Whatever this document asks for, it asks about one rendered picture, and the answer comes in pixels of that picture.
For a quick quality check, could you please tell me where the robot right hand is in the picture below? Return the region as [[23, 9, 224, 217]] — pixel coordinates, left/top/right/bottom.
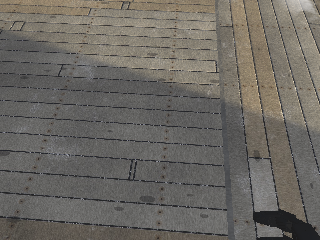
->
[[253, 209, 320, 240]]

